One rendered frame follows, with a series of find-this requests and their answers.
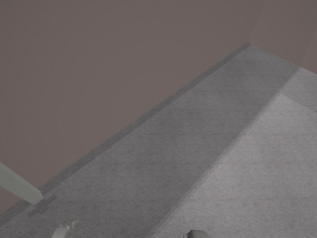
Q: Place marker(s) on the panel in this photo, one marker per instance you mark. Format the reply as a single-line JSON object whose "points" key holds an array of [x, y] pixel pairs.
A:
{"points": [[17, 185]]}

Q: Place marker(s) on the robot left hand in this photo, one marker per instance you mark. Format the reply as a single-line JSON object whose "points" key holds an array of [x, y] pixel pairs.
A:
{"points": [[65, 228]]}

